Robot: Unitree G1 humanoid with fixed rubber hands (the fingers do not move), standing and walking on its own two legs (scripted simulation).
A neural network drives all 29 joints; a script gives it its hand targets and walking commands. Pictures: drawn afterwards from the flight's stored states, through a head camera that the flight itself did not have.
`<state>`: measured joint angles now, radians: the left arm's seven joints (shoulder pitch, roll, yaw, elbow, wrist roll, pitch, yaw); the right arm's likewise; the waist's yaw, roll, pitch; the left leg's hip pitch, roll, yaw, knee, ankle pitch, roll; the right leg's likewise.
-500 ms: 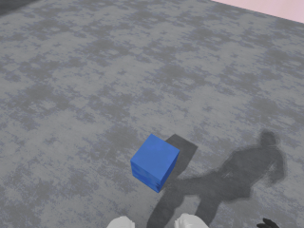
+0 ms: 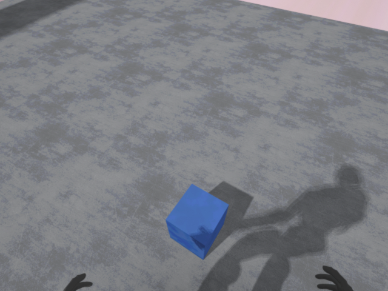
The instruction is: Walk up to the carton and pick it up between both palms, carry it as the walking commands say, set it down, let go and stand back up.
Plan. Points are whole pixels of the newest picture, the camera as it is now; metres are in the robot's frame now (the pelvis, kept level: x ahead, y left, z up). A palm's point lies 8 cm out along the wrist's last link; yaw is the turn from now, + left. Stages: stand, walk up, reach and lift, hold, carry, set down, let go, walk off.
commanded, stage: walk up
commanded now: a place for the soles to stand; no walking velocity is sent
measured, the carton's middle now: (197, 222) +0.49 -0.01 -0.65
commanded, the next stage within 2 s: none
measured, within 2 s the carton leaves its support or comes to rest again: neither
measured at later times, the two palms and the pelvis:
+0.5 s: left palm out of the picture +0.06 +0.32 -0.10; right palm out of the picture +0.11 -0.31 -0.11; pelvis +0.00 +0.01 +0.00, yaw -3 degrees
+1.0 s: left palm out of the picture +0.12 +0.52 -0.10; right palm out of the picture +0.04 -0.13 -0.15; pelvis +0.01 +0.18 -0.04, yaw -15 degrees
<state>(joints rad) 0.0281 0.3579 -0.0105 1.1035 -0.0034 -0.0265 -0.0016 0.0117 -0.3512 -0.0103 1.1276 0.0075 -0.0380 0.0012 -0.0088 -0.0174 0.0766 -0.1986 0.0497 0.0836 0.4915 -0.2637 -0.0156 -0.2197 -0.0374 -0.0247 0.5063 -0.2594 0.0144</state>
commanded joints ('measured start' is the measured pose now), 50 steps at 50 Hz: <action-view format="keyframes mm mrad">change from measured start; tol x32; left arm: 1 -34 216 44 -38 2 -18 10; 50 639 454 209 -248 47 -102 153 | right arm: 1 -49 -226 -39 -41 -5 -15 -7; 50 49 -194 -139 -596 -66 105 84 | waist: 1 6 -19 -129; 35 -8 -202 -114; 39 -105 357 -193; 50 118 -158 -71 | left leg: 1 69 105 -113 -139 217 42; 18 129 107 -118 -209 237 29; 21 -523 26 -218 481 -223 7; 25 -460 47 -246 651 -166 -5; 36 -110 -21 -124 315 -180 58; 39 11 325 -793 -233 -484 243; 48 -355 198 -282 41 -176 215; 50 -731 -3 -69 562 -298 50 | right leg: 1 33 -108 99 -137 231 -56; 18 118 -103 89 -205 242 -43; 21 326 -426 606 -205 113 -300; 25 181 -280 375 -89 440 -245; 35 -213 -241 423 28 -24 -252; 40 -583 15 87 806 -322 -62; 48 28 -26 4 178 -88 -107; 50 284 -323 597 -135 -317 -180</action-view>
